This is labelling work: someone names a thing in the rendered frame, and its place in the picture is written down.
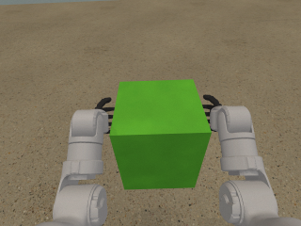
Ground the robot left forearm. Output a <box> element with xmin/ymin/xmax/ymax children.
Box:
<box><xmin>53</xmin><ymin>108</ymin><xmax>109</xmax><ymax>219</ymax></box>

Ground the robot right forearm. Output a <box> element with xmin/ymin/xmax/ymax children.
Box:
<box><xmin>210</xmin><ymin>105</ymin><xmax>278</xmax><ymax>212</ymax></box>

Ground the carton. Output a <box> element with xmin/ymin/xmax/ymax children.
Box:
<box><xmin>109</xmin><ymin>79</ymin><xmax>212</xmax><ymax>190</ymax></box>

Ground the robot right upper arm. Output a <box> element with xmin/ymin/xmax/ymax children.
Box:
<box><xmin>219</xmin><ymin>180</ymin><xmax>301</xmax><ymax>226</ymax></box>

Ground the robot right hand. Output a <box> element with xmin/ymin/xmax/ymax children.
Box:
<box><xmin>202</xmin><ymin>94</ymin><xmax>222</xmax><ymax>132</ymax></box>

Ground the robot left upper arm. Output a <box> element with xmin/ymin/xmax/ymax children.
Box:
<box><xmin>35</xmin><ymin>184</ymin><xmax>108</xmax><ymax>226</ymax></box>

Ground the robot left hand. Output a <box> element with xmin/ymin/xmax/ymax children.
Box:
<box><xmin>95</xmin><ymin>97</ymin><xmax>115</xmax><ymax>134</ymax></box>

